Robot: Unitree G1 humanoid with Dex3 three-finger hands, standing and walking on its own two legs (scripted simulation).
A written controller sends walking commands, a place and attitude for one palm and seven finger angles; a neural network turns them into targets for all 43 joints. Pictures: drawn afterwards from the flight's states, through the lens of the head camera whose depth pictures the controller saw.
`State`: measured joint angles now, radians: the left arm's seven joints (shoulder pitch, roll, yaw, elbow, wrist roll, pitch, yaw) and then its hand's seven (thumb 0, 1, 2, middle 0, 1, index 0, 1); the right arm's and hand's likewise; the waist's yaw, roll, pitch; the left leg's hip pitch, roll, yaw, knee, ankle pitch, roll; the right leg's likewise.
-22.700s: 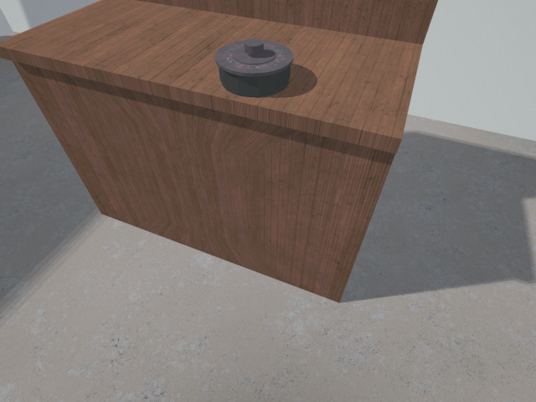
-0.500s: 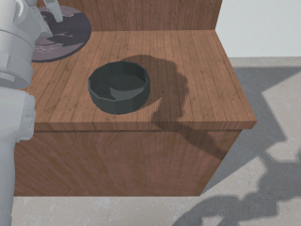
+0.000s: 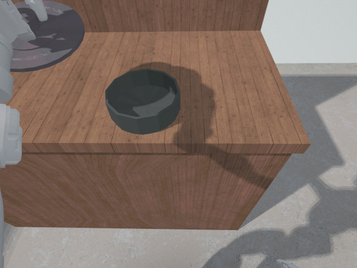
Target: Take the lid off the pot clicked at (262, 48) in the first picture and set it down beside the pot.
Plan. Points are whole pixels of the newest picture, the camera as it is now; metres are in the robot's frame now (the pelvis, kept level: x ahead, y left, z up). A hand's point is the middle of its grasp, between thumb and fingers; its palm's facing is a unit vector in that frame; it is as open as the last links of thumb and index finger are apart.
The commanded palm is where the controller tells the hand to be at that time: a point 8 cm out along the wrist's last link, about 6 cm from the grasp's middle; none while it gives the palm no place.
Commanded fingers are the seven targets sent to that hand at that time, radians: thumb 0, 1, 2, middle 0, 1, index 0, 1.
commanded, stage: move the lid sideways beside the pot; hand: left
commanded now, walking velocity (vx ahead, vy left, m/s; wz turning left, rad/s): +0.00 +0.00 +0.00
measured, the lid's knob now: (24, 20) +0.50 +0.27 +0.30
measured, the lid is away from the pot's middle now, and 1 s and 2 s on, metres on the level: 0.19 0.24 0.25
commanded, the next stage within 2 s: lower the lid onto the table in 0.58 s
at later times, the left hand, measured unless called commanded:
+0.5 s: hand out of the picture +0.45 +0.32 +0.31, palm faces -0.14 -0.12 -0.98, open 7.6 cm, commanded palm +0.45 +0.31 +0.38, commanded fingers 0.00 0.71 0.88 -0.84 -1.07 -0.84 -1.04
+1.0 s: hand out of the picture +0.46 +0.30 +0.30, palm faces -0.20 -0.14 -0.97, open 7.6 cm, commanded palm +0.46 +0.30 +0.36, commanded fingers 0.00 0.71 0.88 -0.84 -1.07 -0.84 -1.04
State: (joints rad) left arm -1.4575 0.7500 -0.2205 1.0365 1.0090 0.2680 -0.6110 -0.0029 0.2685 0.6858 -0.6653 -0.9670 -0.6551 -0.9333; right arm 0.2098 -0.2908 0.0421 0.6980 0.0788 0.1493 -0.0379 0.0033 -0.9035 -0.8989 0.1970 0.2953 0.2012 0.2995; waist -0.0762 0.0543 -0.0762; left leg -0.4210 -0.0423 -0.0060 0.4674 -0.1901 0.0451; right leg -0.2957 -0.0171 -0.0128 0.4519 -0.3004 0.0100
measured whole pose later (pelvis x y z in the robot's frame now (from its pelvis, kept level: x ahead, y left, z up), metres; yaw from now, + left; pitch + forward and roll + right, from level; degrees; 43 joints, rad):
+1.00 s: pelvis +0.00 +0.01 +0.00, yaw +0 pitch +9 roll -1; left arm -1.47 0.82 -0.20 1.13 1.03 0.27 -0.61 0.00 0.27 0.68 -0.66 -0.97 -0.65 -0.93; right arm 0.24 -0.30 0.04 0.72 0.09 0.13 -0.03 0.00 -0.90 -0.90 0.20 0.30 0.20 0.30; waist -0.09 0.06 -0.06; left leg -0.44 -0.05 -0.01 0.48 -0.19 0.05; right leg -0.30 -0.02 -0.02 0.43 -0.29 0.02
